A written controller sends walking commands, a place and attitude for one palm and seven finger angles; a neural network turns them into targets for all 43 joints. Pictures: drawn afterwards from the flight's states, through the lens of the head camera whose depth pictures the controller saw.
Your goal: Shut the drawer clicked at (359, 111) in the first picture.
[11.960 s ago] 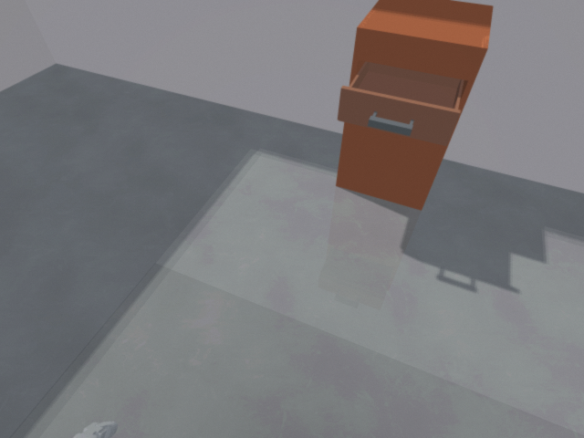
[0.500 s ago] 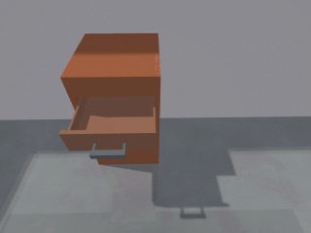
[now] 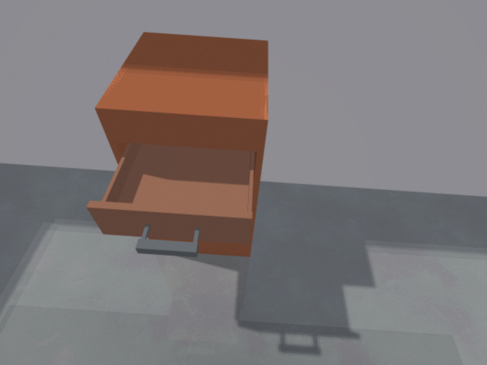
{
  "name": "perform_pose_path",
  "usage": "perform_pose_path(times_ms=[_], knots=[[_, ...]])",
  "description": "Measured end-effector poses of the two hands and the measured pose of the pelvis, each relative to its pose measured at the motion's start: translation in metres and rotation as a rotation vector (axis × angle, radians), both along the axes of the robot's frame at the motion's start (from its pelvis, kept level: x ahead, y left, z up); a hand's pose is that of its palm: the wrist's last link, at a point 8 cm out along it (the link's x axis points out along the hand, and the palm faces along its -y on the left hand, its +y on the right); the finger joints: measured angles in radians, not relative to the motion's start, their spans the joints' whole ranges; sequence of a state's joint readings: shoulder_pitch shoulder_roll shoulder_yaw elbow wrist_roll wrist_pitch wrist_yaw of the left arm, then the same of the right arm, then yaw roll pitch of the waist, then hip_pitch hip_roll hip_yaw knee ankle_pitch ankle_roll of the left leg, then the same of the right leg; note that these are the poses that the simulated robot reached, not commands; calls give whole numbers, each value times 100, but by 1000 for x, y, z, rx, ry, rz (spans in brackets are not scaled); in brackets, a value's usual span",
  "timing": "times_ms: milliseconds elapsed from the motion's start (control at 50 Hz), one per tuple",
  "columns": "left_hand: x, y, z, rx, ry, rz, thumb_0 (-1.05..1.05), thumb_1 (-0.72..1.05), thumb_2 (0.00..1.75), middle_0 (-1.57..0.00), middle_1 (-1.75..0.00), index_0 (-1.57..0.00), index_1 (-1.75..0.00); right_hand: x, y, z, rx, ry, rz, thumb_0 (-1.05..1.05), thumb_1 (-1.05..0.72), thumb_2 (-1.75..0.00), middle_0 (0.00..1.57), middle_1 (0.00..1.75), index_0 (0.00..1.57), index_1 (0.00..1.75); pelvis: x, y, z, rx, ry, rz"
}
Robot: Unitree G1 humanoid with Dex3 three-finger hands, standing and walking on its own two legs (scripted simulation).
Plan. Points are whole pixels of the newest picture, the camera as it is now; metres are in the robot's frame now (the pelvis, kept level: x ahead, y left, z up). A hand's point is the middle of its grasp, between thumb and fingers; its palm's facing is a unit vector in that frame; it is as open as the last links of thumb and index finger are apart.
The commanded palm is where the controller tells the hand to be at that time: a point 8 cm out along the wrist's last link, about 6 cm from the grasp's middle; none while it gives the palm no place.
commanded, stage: come to a stop and stand still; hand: left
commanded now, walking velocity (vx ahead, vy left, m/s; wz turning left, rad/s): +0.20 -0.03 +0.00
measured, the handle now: (170, 239) +0.41 +0.20 -0.17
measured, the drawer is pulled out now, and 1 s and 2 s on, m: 0.22 0.22 0.22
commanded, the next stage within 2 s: look again from close up in 1.16 s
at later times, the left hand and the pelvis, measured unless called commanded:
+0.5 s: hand out of the picture +0.10 +0.16 -0.16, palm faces +0.05 -0.97 -0.25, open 7.4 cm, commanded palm none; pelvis +0.05 -0.03 +0.00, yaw +2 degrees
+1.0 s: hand out of the picture -0.03 +0.15 -0.15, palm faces +0.06 -0.98 -0.20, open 7.4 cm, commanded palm none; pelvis +0.01 -0.01 +0.02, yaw +1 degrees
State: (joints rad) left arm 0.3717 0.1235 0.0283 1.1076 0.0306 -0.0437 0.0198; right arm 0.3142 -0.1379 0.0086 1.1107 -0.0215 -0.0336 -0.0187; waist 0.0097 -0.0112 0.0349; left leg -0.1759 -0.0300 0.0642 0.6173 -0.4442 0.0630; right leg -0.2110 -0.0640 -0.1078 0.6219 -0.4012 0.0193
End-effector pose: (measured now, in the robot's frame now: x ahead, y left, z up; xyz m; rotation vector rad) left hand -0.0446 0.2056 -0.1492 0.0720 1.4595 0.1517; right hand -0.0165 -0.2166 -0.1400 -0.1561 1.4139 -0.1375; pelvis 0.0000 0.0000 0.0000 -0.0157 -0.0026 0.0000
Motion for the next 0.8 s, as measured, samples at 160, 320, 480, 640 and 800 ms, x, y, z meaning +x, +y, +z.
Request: perform_pose_path(times_ms=[160, 320, 480, 640, 800], knots=[[62, 8, 11, 13, -26, -21, 1, 91, 90, -20, -30, -20, -30, 19, 8, 13, -6, -11, 2, 0, -91, -90, 19, 30, 20, 29, 27, 1, 13, -12, -14, 9], [139, 18, 25, 122, -185, -32, 2, 93, 90, -19, -30, -20, -30, 26, -2, -3, 51, 109, -7, 0, -91, -90, 20, 30, 20, 30, 51, -16, 7, 13, -28, 24], [138, 3, 24, 133, -184, -44, 1, 91, 90, -19, -30, -20, -30, 85, -33, -10, 19, -21, -16, 0, -91, -90, 19, 30, 20, 29, 49, -27, 3, 27, -27, 36], [117, 13, 13, 85, -201, -19, 1, 92, 90, -20, -30, -20, -30, 105, -25, 8, -15, -174, 22, 0, -92, -90, 19, 30, 20, 29, 31, -14, 3, 23, -28, 18], [75, 20, 21, 73, -136, 19, 1, 91, 90, -20, -30, -20, -30, 64, -7, 12, 0, -92, 36, 0, -94, -90, 19, 30, 20, 29, 21, -3, 13, 35, -23, 16]])
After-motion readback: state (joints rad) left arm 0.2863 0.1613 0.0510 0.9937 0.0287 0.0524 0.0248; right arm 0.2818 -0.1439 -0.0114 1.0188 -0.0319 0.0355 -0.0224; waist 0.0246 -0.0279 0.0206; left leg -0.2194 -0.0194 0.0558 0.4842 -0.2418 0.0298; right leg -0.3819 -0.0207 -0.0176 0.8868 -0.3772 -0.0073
